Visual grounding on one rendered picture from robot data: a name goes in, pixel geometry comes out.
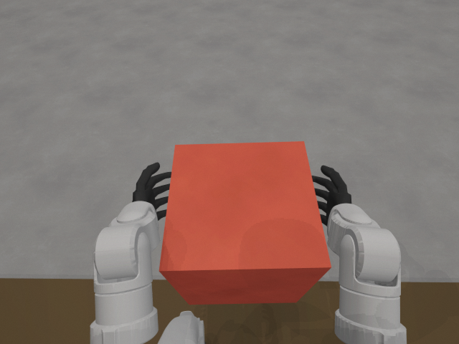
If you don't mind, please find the left robot forearm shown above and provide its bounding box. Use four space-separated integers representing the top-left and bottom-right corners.
90 201 160 344

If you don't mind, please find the robot left hand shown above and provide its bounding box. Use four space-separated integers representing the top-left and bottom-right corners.
132 162 171 220

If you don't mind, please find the robot right hand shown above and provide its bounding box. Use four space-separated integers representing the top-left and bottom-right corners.
312 166 351 226

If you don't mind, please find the carton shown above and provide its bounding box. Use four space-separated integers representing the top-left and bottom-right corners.
159 141 331 305

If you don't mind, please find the right robot forearm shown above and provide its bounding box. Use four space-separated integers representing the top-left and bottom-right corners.
327 204 407 344

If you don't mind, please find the robot left thigh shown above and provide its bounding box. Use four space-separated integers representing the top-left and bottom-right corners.
158 315 204 344

